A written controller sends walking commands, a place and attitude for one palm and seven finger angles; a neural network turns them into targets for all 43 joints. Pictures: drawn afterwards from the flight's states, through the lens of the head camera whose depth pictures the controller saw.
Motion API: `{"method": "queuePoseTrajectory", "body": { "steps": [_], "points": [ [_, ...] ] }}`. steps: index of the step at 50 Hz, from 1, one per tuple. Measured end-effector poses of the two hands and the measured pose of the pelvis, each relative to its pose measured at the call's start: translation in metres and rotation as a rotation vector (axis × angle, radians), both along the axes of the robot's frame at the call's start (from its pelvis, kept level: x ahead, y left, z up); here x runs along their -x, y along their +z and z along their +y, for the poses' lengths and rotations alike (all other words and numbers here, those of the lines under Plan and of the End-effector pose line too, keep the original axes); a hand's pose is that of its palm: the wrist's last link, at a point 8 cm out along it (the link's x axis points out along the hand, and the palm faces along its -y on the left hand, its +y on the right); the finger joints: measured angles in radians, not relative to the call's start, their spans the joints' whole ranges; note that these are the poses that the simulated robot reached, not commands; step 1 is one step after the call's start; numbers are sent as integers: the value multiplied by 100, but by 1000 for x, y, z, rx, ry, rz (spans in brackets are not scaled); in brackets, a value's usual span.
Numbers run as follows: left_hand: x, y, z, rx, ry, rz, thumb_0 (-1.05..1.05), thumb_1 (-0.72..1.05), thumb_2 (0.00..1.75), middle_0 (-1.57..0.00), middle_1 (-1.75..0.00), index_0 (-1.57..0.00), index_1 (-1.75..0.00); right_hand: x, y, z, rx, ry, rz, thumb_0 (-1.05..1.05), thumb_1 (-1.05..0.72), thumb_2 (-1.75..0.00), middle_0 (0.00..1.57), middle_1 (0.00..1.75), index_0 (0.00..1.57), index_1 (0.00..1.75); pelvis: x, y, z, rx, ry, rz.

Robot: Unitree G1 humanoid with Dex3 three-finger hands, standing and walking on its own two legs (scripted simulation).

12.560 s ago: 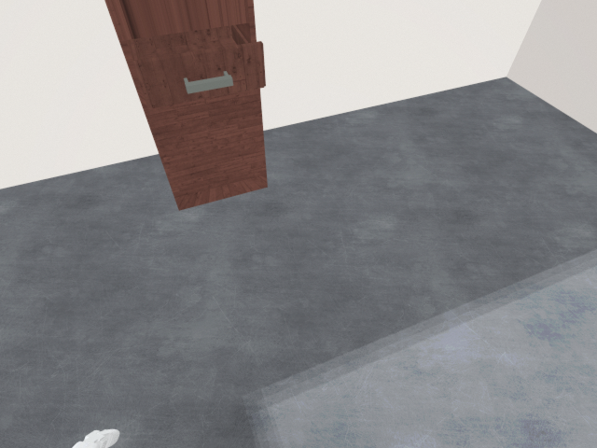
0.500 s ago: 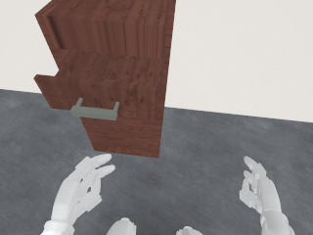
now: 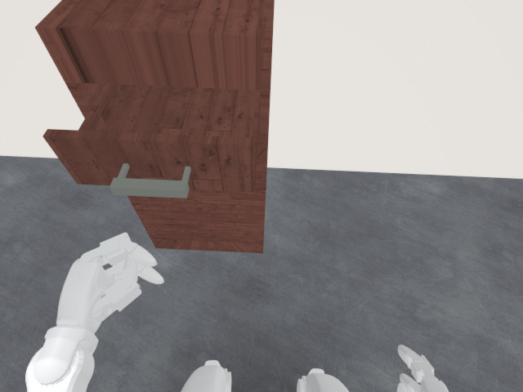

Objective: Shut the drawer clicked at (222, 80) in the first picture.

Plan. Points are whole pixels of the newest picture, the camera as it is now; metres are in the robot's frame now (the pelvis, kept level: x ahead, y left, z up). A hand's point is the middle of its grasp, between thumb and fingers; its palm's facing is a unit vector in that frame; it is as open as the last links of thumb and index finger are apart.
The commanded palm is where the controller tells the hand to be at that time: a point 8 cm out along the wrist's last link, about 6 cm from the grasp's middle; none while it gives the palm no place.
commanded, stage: raise the hand and make a fist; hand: left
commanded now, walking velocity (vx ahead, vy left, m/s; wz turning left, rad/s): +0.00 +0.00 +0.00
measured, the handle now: (153, 179) +0.49 +0.23 -0.01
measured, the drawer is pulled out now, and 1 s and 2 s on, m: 0.16 0.16 0.16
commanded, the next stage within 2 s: bring the fist close to the handle in 0.98 s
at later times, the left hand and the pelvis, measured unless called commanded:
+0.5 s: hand (124, 268) +0.27 +0.19 +0.08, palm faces -0.04 -1.00 -0.05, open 3.2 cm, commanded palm +0.25 +0.25 +0.09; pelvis +0.03 +0.01 +0.02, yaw +1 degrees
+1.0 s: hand (129, 261) +0.27 +0.19 +0.09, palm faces -0.03 -1.00 -0.06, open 3.3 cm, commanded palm +0.25 +0.25 +0.09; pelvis +0.02 -0.01 +0.02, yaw +1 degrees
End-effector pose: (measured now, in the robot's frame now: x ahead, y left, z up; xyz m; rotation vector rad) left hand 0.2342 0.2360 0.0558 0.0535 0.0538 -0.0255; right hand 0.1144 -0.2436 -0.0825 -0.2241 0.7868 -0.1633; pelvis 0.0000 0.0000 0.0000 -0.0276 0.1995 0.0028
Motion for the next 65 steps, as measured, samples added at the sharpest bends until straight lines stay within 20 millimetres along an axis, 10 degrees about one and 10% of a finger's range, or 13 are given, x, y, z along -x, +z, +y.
{"method": "queuePoseTrajectory", "body": {
  "steps": [8,23,46,65],
  "points": [
    [-2,1,5,16,-25,-9,1,90,90,-110,-128,-111,-128,-29,23,-12,71,16,-66,2,-90,-90,20,30,20,30,-9,6,8,3,3,-9],
    [-12,26,8,12,-18,-32,1,90,90,-136,-155,-136,-155,-96,39,46,-49,152,-178,1,-90,-90,20,30,20,30,-25,16,12,7,17,-35],
    [-19,36,6,-3,-5,-28,1,90,90,-139,-160,-140,-160,-62,36,-2,1,60,-84,1,-90,-90,20,30,20,30,-27,25,-3,-10,7,-59],
    [-40,19,5,5,1,-19,1,90,90,-140,-160,-140,-160,-60,21,-5,-23,82,-80,1,-90,-90,20,30,20,30,-18,18,-15,-19,8,-32]
  ]
}}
